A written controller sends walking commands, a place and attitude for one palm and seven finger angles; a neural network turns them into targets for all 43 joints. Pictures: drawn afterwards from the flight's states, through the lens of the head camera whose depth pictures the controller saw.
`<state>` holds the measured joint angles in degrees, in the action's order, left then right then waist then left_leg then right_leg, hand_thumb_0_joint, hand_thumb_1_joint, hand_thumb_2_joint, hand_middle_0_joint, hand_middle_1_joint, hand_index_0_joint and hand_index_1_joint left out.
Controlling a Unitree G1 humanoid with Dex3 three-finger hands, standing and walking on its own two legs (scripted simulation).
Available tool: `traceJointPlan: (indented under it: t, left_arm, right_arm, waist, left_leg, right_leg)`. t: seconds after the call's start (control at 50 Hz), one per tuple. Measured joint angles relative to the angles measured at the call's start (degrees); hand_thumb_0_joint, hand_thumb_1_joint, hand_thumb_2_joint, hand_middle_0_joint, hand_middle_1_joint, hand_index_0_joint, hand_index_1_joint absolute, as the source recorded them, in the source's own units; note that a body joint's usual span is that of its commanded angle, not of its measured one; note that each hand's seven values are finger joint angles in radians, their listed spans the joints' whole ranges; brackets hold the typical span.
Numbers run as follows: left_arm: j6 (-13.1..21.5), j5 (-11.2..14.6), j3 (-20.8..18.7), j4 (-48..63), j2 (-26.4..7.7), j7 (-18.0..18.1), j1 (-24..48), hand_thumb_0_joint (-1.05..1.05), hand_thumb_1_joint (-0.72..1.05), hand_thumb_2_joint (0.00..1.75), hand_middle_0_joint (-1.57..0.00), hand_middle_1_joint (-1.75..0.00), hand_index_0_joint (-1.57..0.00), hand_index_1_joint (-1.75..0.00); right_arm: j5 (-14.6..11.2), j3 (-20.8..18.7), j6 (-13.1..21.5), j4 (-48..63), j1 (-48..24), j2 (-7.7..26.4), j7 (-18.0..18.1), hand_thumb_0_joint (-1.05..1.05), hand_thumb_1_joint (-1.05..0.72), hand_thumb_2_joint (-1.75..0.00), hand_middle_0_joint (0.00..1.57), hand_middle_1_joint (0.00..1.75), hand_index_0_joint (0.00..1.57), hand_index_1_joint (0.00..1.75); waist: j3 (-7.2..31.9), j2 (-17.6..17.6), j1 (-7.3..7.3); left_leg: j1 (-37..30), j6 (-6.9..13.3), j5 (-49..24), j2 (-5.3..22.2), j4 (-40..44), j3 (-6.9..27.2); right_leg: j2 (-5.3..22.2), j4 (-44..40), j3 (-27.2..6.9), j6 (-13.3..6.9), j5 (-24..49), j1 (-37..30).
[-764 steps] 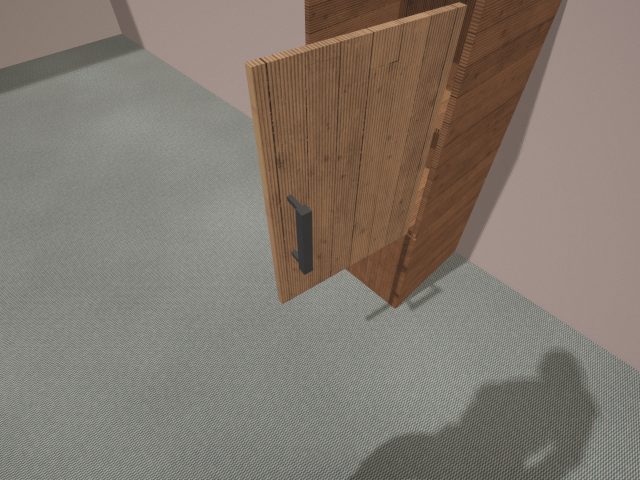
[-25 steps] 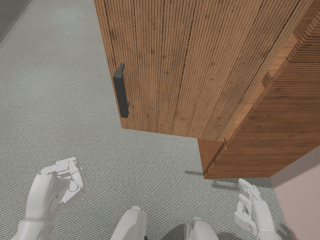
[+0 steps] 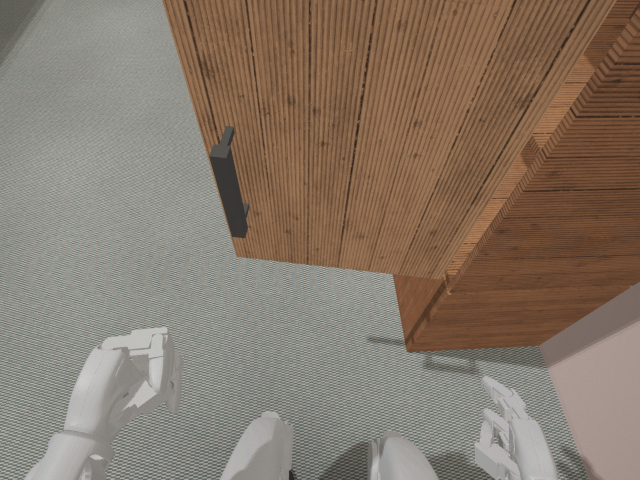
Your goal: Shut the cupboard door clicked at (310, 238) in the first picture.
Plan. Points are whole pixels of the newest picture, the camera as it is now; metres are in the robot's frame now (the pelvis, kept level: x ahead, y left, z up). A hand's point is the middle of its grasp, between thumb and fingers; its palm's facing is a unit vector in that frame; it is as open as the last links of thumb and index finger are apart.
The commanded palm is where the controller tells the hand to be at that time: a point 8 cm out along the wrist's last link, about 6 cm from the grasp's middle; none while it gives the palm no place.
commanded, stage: raise the hand and make a fist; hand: left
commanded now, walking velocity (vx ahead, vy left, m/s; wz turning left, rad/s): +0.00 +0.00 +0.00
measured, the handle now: (234, 186) +0.50 +0.17 +0.03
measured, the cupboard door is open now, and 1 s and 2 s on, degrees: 80 80 80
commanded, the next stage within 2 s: bring the fist close to the handle in 0.18 s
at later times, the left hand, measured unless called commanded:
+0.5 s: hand (183, 356) +0.24 +0.17 +0.05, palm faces -0.05 -1.00 -0.04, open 3.1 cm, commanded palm +0.24 +0.22 +0.04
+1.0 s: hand (237, 285) +0.34 +0.13 +0.03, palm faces -0.09 -1.00 -0.02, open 3.1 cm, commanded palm +0.34 +0.19 +0.03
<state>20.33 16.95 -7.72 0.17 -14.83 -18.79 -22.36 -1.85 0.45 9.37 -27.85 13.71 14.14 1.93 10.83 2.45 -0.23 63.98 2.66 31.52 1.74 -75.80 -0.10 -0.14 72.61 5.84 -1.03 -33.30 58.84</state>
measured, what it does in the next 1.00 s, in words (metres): stands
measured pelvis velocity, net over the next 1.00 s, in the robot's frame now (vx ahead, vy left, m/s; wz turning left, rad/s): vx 0.00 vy -0.01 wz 0.00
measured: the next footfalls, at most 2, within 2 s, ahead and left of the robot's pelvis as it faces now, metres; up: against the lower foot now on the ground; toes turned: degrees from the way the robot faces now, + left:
none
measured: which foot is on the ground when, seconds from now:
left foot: down 0.00-1.00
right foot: down 0.00-1.00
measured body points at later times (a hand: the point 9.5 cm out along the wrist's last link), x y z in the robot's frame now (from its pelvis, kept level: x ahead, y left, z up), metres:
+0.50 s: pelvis -0.01 -0.02 -0.01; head +0.07 -0.01 +0.43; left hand +0.24 +0.22 +0.05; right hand +0.19 -0.25 -0.09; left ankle +0.04 +0.09 -0.62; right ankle +0.02 -0.12 -0.62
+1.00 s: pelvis +0.00 -0.01 +0.00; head +0.10 -0.01 +0.44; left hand +0.34 +0.19 +0.03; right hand +0.14 -0.27 -0.11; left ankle +0.04 +0.09 -0.62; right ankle +0.02 -0.12 -0.62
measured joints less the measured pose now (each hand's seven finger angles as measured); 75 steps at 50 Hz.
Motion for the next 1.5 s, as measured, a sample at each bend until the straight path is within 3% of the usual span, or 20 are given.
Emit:
traceJointPlan:
  t: [0.14,0.3,0.38,0.48,0.6,0.66,0.78,0.92,1.1,1.24,1.42,1.5]
  left_arm:
    - [5.19,0.28,-0.83,3.47,0.01,2.36,-0.46,0.02,0.9,0.9,-1.3,-1.5,-1.29,-1.5]
    - [1.52,-0.25,0.54,0.05,0.15,0.45,-0.27,0.02,0.9,0.9,-1.3,-1.5,-1.29,-1.5]
    - [3.51,-0.2,0.88,0.94,-0.13,1.19,0.49,0.02,0.9,0.9,-1.3,-1.5,-1.3,-1.5]
    - [5.8,-0.22,-0.28,-2.65,0.02,2.06,7.1,0.02,0.9,0.9,-1.3,-1.5,-1.3,-1.5]
    - [0.58,-1.56,1.34,-7.55,-0.19,1.61,13.96,0.02,0.9,0.9,-1.3,-1.5,-1.3,-1.5]
    - [-0.32,-2.1,1.73,-8.2,-0.14,2.76,16.12,0.02,0.9,0.9,-1.3,-1.5,-1.3,-1.5]
    - [1.64,-2.59,0.34,-11.78,0.69,6.2,20.71,0.02,0.9,0.9,-1.3,-1.5,-1.3,-1.5]
    - [1.45,-4.8,2.28,-20.62,1.37,6.68,26.63,0.02,0.9,0.9,-1.3,-1.5,-1.3,-1.5]
    - [5.77,-6.57,0.16,-28.25,1.11,9.47,37.62,0.02,0.9,0.9,-1.3,-1.5,-1.3,-1.5]
    - [3.29,-6.89,0.35,-36.55,0.97,8.92,43.77,0.02,0.9,0.9,-1.3,-1.5,-1.3,-1.5]
    - [8.54,-8.59,-4.03,-42.4,0.58,10.48,49.17,0.02,0.9,0.9,-1.3,-1.5,-1.3,-1.5]
    - [8.19,-8.07,-4.16,-41.75,-0.46,9.09,47.16,0.02,0.9,0.9,-1.3,-1.5,-1.29,-1.5]
  right_arm:
    - [0.46,-0.48,0.26,-0.62,-0.1,-0.13,-0.06,0.01,-0.9,-0.9,0.21,0.3,0.2,0.3]
    - [-0.18,0.03,-0.72,0.21,-0.9,-0.2,0.08,0.01,-0.9,-0.9,0.21,0.3,0.2,0.3]
    - [0.24,0.21,0.03,0.22,-0.82,-0.14,0.55,0.01,-0.9,-0.9,0.21,0.3,0.2,0.3]
    - [0.31,0.57,0.2,-0.94,-1.33,0.46,0.37,0.01,-0.9,-0.9,0.21,0.3,0.2,0.3]
    - [-0.08,0.86,-0.68,-1.55,-1.12,0.81,0.28,0.01,-0.9,-0.9,0.21,0.3,0.2,0.3]
    - [0.09,0.8,-0.93,-2.05,-0.48,0.68,0.31,0.01,-0.9,-0.9,0.21,0.3,0.2,0.3]
    - [0.35,0.42,-2.02,-3.41,0.89,0.68,-0.61,0.01,-0.9,-0.9,0.21,0.3,0.2,0.3]
    - [0.32,0.4,-3.33,-4.19,0.83,1.16,-0.9,0.01,-0.9,-0.9,0.21,0.3,0.2,0.3]
    - [1.04,0.04,-4.0,-6.39,-0.49,0.82,-1.16,0.01,-0.9,-0.9,0.2,0.3,0.2,0.3]
    - [0.71,-0.11,-5.88,-6.52,0.15,0.93,-1.77,0.01,-0.9,-0.9,0.2,0.3,0.2,0.3]
    - [1.55,-0.29,-7.05,-7.61,1.32,0.48,-2.11,0.01,-0.9,-0.9,0.2,0.3,0.2,0.3]
    - [1.19,-0.86,-8.28,-7.53,2.41,0.73,-2.7,0.01,-0.91,-0.9,0.2,0.3,0.2,0.3]
  waist:
    - [0.17,-0.45,-0.23]
    - [0.32,0.11,-0.25]
    - [0.29,-0.02,-0.45]
    - [0.38,0.02,-0.52]
    - [-0.22,0.31,0.48]
    - [-0.29,0.2,1.0]
    - [0.4,0.12,1.43]
    - [-0.22,0.06,1.87]
    - [-0.31,-0.77,2.67]
    - [-0.43,0.03,3.05]
    - [-0.39,-1.0,4.43]
    - [-0.08,-0.48,4.14]
  left_leg:
    - [0.35,-0.56,0.24,0.14,-0.74,0.41]
    - [0.0,-0.86,-0.01,0.21,-0.41,0.49]
    - [0.19,-1.1,0.02,0.3,-0.71,0.74]
    - [2.05,-1.34,0.26,0.33,-2.28,1.24]
    - [2.81,-1.27,0.07,0.42,-2.25,1.02]
    - [2.28,-1.22,-0.18,0.53,-1.33,0.54]
    - [1.21,-1.14,-0.54,0.37,0.32,-0.22]
    - [1.32,-0.99,-0.9,0.12,1.01,-0.64]
    - [3.55,-1.23,-0.67,0.25,-0.07,-0.77]
    - [3.35,-1.21,-1.09,0.22,1.05,-1.16]
    - [4.98,-1.58,-0.87,0.73,0.3,-1.6]
    - [4.3,-1.64,-0.81,0.83,0.8,-1.84]
  right_leg:
    - [-0.15,0.95,0.37,-0.56,-0.48,0.37]
    - [-0.24,0.95,0.42,-0.89,-0.44,0.19]
    - [-0.36,1.24,0.65,-1.12,-0.52,0.33]
    - [-0.36,2.79,1.13,-1.41,-0.95,2.01]
    - [-0.43,2.9,0.9,-1.4,-0.71,2.95]
    - [-0.53,2.16,0.41,-1.31,-0.34,2.72]
    - [-0.39,1.02,-0.34,-1.13,-0.04,2.09]
    - [-0.14,0.73,-0.75,-0.98,0.16,2.47]
    - [-0.2,2.14,-0.9,-1.2,-0.16,4.92]
    - [-0.2,1.33,-1.31,-1.15,0.23,5.02]
    - [-0.64,2.56,-1.77,-1.55,0.03,7.2]
    - [-0.77,2.18,-2.04,-1.56,0.03,6.7]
